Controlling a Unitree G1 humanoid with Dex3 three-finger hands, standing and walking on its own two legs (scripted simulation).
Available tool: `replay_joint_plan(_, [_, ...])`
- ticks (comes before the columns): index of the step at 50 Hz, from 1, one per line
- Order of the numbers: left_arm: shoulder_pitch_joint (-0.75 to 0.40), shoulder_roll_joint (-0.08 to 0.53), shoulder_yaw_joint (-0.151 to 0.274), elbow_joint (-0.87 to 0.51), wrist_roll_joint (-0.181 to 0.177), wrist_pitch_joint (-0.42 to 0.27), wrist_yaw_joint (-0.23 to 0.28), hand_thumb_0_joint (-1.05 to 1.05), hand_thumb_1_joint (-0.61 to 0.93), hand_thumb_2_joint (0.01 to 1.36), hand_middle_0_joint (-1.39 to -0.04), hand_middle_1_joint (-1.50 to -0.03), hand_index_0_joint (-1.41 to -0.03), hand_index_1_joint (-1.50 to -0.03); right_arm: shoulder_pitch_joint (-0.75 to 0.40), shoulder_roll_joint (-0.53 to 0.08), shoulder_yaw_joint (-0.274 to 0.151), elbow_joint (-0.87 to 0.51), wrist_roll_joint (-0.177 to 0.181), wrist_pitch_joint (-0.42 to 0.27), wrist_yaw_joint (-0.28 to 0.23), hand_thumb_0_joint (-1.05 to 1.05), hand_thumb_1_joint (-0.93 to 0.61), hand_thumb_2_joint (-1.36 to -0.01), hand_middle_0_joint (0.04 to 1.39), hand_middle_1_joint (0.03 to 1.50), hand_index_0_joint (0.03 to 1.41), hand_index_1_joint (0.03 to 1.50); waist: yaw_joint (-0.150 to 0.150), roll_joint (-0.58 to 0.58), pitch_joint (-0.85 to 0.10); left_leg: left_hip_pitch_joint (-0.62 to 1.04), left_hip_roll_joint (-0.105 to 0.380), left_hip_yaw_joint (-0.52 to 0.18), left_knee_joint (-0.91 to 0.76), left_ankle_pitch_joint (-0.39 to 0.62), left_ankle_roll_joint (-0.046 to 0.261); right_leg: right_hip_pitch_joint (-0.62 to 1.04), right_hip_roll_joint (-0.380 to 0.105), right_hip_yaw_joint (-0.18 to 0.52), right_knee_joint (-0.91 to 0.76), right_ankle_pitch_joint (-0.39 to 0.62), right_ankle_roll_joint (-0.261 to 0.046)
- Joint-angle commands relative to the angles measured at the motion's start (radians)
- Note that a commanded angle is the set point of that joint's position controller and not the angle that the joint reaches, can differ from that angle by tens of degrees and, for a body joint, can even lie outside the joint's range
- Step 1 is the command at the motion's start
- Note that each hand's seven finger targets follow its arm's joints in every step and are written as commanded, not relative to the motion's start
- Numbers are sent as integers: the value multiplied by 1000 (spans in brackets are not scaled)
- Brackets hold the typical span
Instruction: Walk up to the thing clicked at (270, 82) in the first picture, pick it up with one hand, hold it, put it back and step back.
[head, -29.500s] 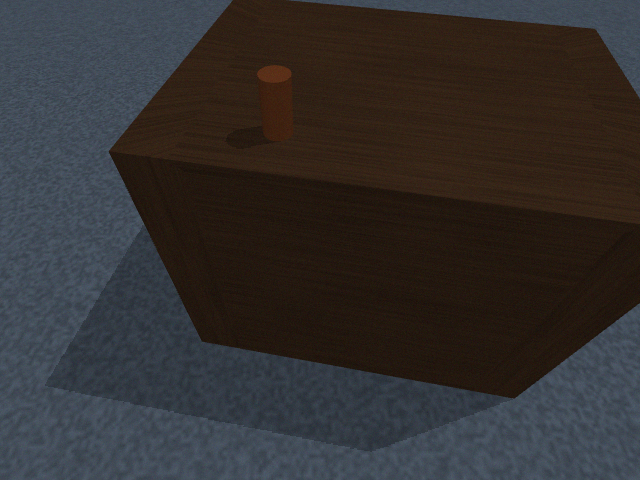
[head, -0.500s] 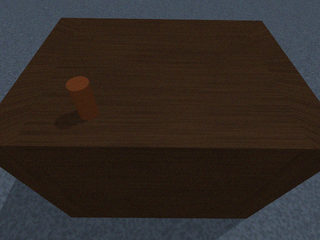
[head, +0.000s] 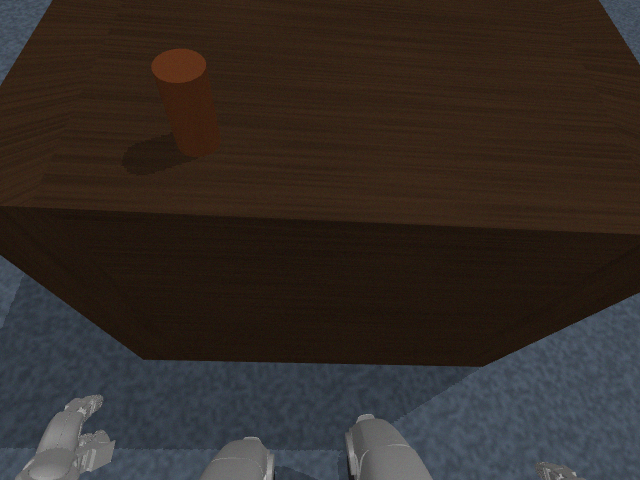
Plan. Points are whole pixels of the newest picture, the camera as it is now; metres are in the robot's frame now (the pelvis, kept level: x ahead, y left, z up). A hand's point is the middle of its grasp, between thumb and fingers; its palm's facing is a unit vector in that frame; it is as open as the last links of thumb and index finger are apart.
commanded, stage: step back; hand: left
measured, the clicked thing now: (190, 107) +0.51 +0.16 +0.11
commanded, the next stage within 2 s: none
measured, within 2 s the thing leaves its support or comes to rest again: neither
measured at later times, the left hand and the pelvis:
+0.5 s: hand out of the picture +0.03 +0.25 -0.12, palm faces -0.06 -0.91 -0.40, open 7.4 cm; pelvis -0.08 -0.01 +0.02, yaw -5 degrees
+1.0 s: hand out of the picture -0.14 +0.30 -0.15, palm faces -0.03 -0.94 -0.35, open 7.4 cm; pelvis -0.23 +0.03 +0.02, yaw -3 degrees
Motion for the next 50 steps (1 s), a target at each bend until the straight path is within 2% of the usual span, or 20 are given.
replay_joint_plan(1, [77, 156, 34, -56, 0, -14, 32, 0, 900, 900, -200, -300, -200, -300, -30, -309, -73, -107, -4, -25, -34, 0, -900, -900, 200, 300, 200, 300, 17, 233, -287, 185, 331, -378, -289, 728, 129, -73, 105, 105, 299, -89, -20])
replay_joint_plan(3, [159, 164, 36, -51, -7, -15, 28, 0, 900, 900, -200, -300, -200, -300, -66, -246, -62, -131, -10, -27, -44, 0, -900, -900, 200, 300, 200, 300, 59, 208, -317, 292, 269, -241, -238, 730, 142, -109, 97, 84, 318, 3, -7])
replay_joint_plan(9, [99, 145, 37, -111, 8, -37, 16, 0, 900, 900, -200, -300, -200, -300, 55, -218, -60, -128, 2, -19, -53, 0, -900, -900, 200, 300, 200, 300, -28, 176, -283, 411, 283, -224, -195, 786, 186, -94, 72, 10, 49, -1, 39])
replay_joint_plan(15, [209, 133, 50, -74, 23, -51, 1, 0, 900, 900, -200, -300, -200, -300, -30, -252, -61, -160, 10, -7, -40, 0, -900, -900, 200, 300, 200, 300, 16, 184, -285, 166, 271, -191, -181, 469, 150, 201, 39, -109, -330, 187, -6])
replay_joint_plan(17, [257, 168, 60, -62, 31, -60, -1, 0, 900, 900, -200, -300, -200, -300, -62, -226, -49, -169, 23, -5, -34, 0, -900, -900, 200, 300, 200, 300, 41, 89, -284, 11, 214, -145, -122, 306, 81, 296, -30, -2, -405, 357, -52])
replay_joint_plan(18, [245, 217, 73, -78, 34, -64, -3, 0, 900, 900, -200, -300, -200, -300, -64, -199, -38, -181, 29, -6, -31, 0, -900, -900, 200, 300, 200, 300, 36, -45, -261, -88, 106, -76, -1, 151, 24, 295, -156, 185, -470, 409, -122])
replay_joint_plan(19, [187, 293, 85, -100, 24, -61, -7, 0, 900, 900, -200, -300, -200, -300, -82, -175, -39, -180, 29, -1, -36, 0, -900, -900, 200, 300, 200, 300, 62, -218, -203, -103, -54, -5, 233, -178, -20, 141, -347, 395, -571, 455, -283])
replay_joint_plan(20, [134, 292, 85, -138, 35, -66, -4, 0, 900, 900, -200, -300, -200, -300, -69, -199, -48, -165, 21, 4, -41, 0, -900, -900, 200, 300, 200, 300, 56, -191, -153, -83, -43, -113, 415, -265, -31, 50, -391, 452, -571, 512, -324])
replay_joint_plan(24, [63, 186, 69, -171, 24, -66, 6, 0, 900, 900, -200, -300, -200, -300, 35, -186, -33, -122, 33, -3, -37, 0, -900, -900, 200, 300, 200, 300, -2, -73, -192, -145, -92, -158, 478, -125, -34, 182, -187, 105, -470, 684, -179])
replay_joint_plan(30, [179, 169, 64, -191, 34, -55, 15, 0, 900, 900, -200, -300, -200, -300, 20, -179, -24, -158, 20, -19, -49, 0, -900, -900, 200, 300, 200, 300, 77, -114, -301, -214, -29, -88, 225, -169, -72, 481, -224, 99, -376, 798, -214])
replay_joint_plan(33, [152, 194, 65, -211, 29, -45, 15, 0, 900, 900, -200, -300, -200, -300, 78, -172, -29, -151, 10, -27, -44, 0, -900, -900, 200, 300, 200, 300, 53, -179, -332, -84, 36, -52, -58, -107, -45, 449, -237, 94, -310, 817, -192])
replay_joint_plan(35, [118, 202, 58, -221, 14, -28, 5, 0, 900, 900, -200, -300, -200, -300, 136, -173, -43, -117, 2, -31, -40, 0, -900, -900, 200, 300, 200, 300, 9, -139, -331, 79, 16, 11, -294, 125, -30, 317, -183, 45, -236, 679, -142])
replay_joint_plan(36, [128, 179, 50, -225, 11, -21, 1, 0, 900, 900, -200, -300, -200, -300, 128, -202, -56, -119, -8, -34, -39, 0, -900, -900, 200, 300, 200, 300, 10, -67, -314, 149, 53, -53, -338, 242, -12, 200, -136, 31, -204, 534, -91])
replay_joint_plan(37, [135, 133, 38, -240, 7, -20, 0, 0, 900, 900, -200, -300, -200, -300, 115, -295, -79, -131, -26, -34, -38, 0, -900, -900, 200, 300, 200, 300, 7, 167, -308, 228, 258, -333, -357, 370, 58, -12, 1, -25, -47, 235, -30])
replay_joint_plan(38, [93, 143, 55, -240, 6, -21, 9, 0, 900, 900, -200, -300, -200, -300, 47, -365, -84, -152, -24, -31, -29, 0, -900, -900, 200, 300, 200, 300, 1, 268, -256, 92, 408, -480, -402, 393, 184, -55, 118, -42, 118, -109, -5])
replay_joint_plan(39, [62, 173, 69, -230, 17, -19, 18, 0, 900, 900, -200, -300, -200, -300, 22, -395, -89, -167, -20, -32, -30, 0, -900, -900, 200, 300, 200, 300, -38, 307, -211, -79, 485, -575, -448, 339, 283, 13, 106, 63, 294, -170, 5])
replay_joint_plan(40, [83, 192, 73, -211, 21, -18, 16, 0, 900, 900, -200, -300, -200, -300, -30, -353, -80, -167, -21, -35, -35, 0, -900, -900, 200, 300, 200, 300, -5, 241, -169, -105, 458, -496, -438, 290, 274, 7, 91, 85, 368, -108, 2])
replay_joint_plan(42, [185, 166, 70, -165, 2, -18, 6, 0, 900, 900, -200, -300, -200, -300, -131, -252, -48, -199, -28, -37, -35, 0, -900, -900, 200, 300, 200, 300, 67, 178, -165, -11, 289, -242, -372, 405, 167, -55, 124, 99, 428, -1, -4])
replay_joint_plan(43, [221, 165, 74, -156, 1, -18, 1, 0, 900, 900, -200, -300, -200, -300, -119, -232, -46, -197, -20, -38, -38, 0, -900, -900, 200, 300, 200, 300, 79, 184, -162, 34, 266, -203, -353, 412, 149, -82, 134, 84, 425, 36, 2])
replay_joint_plan(50, [199, 136, 59, -173, 19, -34, -6, 0, 900, 900, -200, -300, -200, -300, 45, -235, -63, -179, -1, -33, -45, 0, -900, -900, 200, 300, 200, 300, -25, 217, -283, 361, 288, -195, -261, 529, 203, -78, 77, 10, 82, -10, 75])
